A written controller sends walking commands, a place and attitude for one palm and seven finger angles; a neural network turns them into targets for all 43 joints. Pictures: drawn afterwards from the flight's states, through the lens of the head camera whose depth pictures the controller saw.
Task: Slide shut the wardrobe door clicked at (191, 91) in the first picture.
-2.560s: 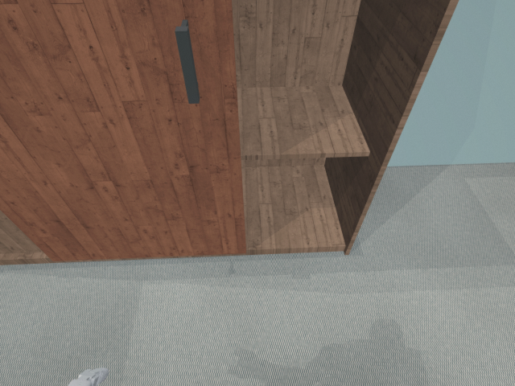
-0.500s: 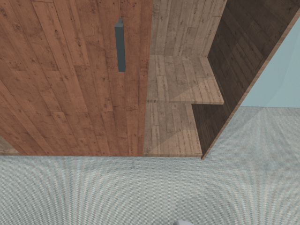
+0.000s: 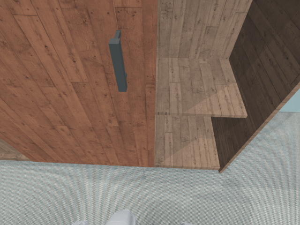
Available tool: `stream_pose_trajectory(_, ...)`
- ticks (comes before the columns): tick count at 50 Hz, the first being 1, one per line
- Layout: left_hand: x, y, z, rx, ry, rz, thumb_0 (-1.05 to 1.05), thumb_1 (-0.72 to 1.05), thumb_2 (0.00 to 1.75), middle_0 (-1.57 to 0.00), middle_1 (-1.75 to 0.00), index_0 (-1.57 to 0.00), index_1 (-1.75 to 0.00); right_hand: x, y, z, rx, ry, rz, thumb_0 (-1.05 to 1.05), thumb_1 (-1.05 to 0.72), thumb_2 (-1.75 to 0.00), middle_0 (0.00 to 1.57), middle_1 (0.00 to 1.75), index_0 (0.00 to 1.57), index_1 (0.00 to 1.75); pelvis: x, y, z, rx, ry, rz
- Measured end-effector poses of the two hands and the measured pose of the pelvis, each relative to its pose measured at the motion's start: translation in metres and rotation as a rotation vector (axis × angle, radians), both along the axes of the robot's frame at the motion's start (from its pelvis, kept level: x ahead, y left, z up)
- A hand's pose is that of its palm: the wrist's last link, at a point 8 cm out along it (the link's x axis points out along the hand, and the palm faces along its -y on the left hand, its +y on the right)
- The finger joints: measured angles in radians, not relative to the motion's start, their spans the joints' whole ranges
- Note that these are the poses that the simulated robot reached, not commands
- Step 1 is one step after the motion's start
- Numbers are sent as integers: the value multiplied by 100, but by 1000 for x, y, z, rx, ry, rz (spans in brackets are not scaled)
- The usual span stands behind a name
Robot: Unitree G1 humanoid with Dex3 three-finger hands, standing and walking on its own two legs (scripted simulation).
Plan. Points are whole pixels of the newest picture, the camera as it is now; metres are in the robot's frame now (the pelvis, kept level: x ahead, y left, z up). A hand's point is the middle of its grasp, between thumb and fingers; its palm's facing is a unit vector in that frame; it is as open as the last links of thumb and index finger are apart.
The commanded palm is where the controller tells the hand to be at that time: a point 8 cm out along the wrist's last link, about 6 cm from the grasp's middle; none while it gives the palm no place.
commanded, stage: come to a stop and stand still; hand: left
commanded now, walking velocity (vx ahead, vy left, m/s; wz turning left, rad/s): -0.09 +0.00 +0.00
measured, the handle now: (120, 62) +0.49 +0.11 +0.16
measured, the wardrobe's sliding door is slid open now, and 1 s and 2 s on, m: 0.44 0.44 0.44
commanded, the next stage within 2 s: look again from close up in 1.84 s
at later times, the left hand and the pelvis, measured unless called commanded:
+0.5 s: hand out of the picture -0.04 +0.25 -0.17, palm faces +0.00 -0.98 -0.19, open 7.4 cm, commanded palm none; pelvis -0.02 +0.05 +0.02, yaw -3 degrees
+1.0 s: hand out of the picture -0.05 +0.13 -0.17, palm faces +0.03 -0.98 -0.17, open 7.3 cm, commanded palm none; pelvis -0.04 -0.03 +0.01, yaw -1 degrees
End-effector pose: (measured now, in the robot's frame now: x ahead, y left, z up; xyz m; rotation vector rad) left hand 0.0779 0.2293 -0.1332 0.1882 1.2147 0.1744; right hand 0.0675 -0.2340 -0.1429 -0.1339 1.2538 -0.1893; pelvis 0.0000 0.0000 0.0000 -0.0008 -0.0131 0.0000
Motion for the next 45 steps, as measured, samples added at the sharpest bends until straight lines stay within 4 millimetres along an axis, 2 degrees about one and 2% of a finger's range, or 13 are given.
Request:
stream_pose_trajectory(2, -7, 11, -2, 1, 13, 7, -1, 93, 90, -21, -30, -20, -30, 21, 5, 5, -10, -52, 23, 0, -92, -90, 19, 30, 20, 30, -2, 7, 0, -2, 1, -1)
stream_pose_trajectory(4, -14, 23, -5, -2, 22, 18, 0, 92, 90, -21, -30, -20, -30, 34, 13, 10, -20, -88, 42, 0, -92, -90, 19, 30, 20, 30, -4, 16, -2, -7, 3, 1)
stream_pose_trajectory(8, -29, 49, -21, -19, 37, 45, 0, 91, 90, -20, -30, -20, -30, 36, 34, 14, -48, -125, 65, 0, -92, -90, 19, 30, 20, 30, -6, 36, -10, -22, 1, 8)
stream_pose_trajectory(13, -57, 67, -18, -38, 104, 70, 0, 91, 90, -20, -30, -20, -30, 4, 57, 28, -65, -57, 69, 0, -92, -90, 20, 30, 20, 30, -9, 49, 3, -27, 1, -2)
stream_pose_trajectory(22, -113, 75, -7, -51, 278, 49, 0, 91, 90, -20, -30, -20, -30, -57, 53, 41, -104, 33, -27, 1, -92, -90, 20, 30, 21, 30, -15, 56, 18, -34, 29, -42)
stream_pose_trajectory(25, -119, 71, -5, -48, 299, 32, 0, 91, 90, -20, -30, -20, -30, -84, 49, 39, -97, 76, -60, 1, -92, -90, 20, 30, 21, 30, -21, 51, 19, -33, 27, -46)
stream_pose_trajectory(28, -116, 60, -2, -44, 287, 7, 0, 91, 90, -20, -30, -20, -30, -112, 43, 34, -74, 126, -90, 1, -91, -90, 20, 30, 21, 30, -28, 44, 19, -27, 24, -49)
stream_pose_trajectory(35, -98, 18, 3, -11, 165, -24, 0, 91, 90, -20, -30, -20, -30, -167, 24, 5, 22, 223, -131, 1, -91, -90, 20, 30, 20, 30, -43, 14, 10, 18, 5, -39)
stream_pose_trajectory(39, -99, -6, 11, 0, 122, -16, 1, 93, 90, -20, -30, -20, -30, -179, 19, -3, 75, 250, -115, 1, -91, -90, 20, 30, 20, 30, -43, -1, 12, 11, -10, -27)
stream_pose_trajectory(45, -114, -31, 5, -24, 138, 7, 1, 93, 90, -20, -30, -20, -30, -176, 17, -6, 106, 243, -93, 1, -91, -90, 20, 30, 20, 30, -42, -20, 10, 0, -28, -22)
